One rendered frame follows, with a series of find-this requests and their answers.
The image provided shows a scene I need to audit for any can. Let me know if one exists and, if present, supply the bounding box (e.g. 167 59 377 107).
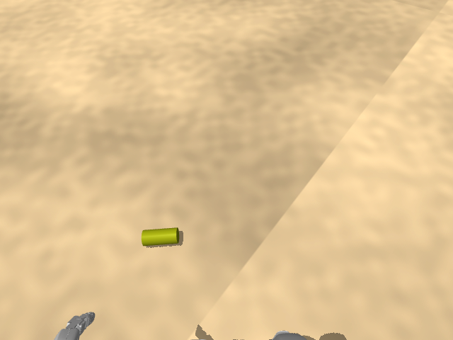
142 227 179 246

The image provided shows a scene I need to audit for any left robot hand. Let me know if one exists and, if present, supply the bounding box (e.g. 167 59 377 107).
54 312 95 340

